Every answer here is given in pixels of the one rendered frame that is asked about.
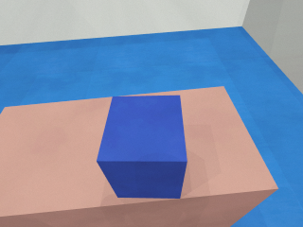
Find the pedestal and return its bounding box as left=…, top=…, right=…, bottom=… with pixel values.
left=0, top=86, right=278, bottom=227

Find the carton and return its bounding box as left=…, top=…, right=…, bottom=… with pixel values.
left=97, top=95, right=187, bottom=199

